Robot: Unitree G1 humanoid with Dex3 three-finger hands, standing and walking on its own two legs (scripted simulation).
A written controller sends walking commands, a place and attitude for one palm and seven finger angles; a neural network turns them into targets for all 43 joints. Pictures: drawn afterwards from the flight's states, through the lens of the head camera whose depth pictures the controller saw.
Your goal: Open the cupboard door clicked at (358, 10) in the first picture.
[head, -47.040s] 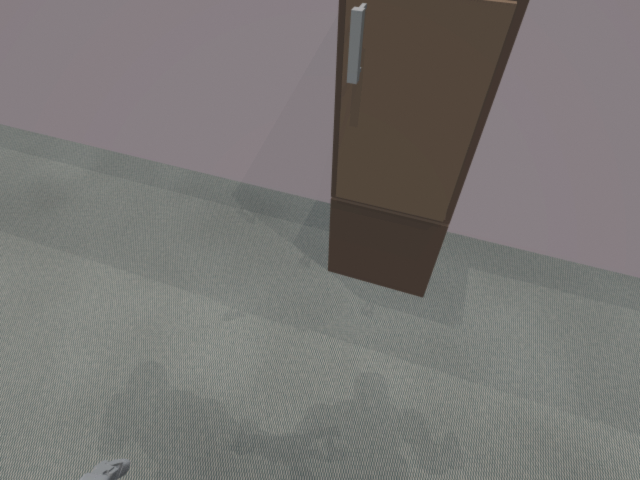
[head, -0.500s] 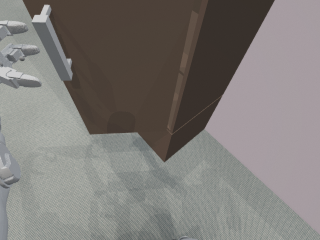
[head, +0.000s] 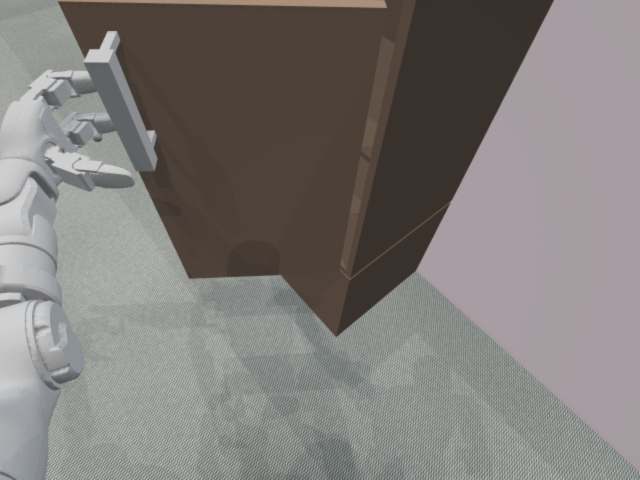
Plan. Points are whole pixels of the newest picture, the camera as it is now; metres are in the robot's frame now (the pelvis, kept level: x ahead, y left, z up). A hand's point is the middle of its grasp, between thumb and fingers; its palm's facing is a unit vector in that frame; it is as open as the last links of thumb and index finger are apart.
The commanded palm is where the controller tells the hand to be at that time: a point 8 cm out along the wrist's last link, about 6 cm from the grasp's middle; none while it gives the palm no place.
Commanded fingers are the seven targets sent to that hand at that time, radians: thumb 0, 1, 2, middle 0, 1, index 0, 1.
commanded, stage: slide the fingers in behind the handle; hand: left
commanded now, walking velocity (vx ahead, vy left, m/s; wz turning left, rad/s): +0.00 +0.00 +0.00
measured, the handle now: (130, 106) +0.54 +0.21 +0.16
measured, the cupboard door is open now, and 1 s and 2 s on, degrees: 54 53 53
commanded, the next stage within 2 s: close the thumb around the handle in 0.98 s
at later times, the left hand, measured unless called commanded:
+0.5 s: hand (139, 129) +0.49 +0.19 +0.16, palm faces +0.00 -1.00 +0.01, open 13.9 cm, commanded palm +0.47 +0.24 +0.15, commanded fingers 0.00 -0.50 0.30 -0.30 -1.20 -0.30 -1.20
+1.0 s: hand (139, 131) +0.49 +0.19 +0.15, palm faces +0.02 -1.00 +0.01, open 14.0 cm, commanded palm +0.47 +0.24 +0.15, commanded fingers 0.00 -0.50 0.30 -0.30 -1.20 -0.30 -1.20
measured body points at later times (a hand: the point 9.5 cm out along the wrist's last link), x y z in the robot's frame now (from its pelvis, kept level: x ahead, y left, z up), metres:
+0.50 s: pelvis -0.01 -0.01 +0.00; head +0.07 -0.01 +0.44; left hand +0.49 +0.24 +0.16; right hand -0.02 -0.28 -0.11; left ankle -0.03 +0.09 -0.72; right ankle -0.01 -0.13 -0.72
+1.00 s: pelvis -0.01 -0.01 +0.00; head +0.07 -0.01 +0.44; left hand +0.49 +0.24 +0.16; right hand +0.01 -0.28 -0.11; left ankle -0.03 +0.09 -0.72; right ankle -0.01 -0.13 -0.72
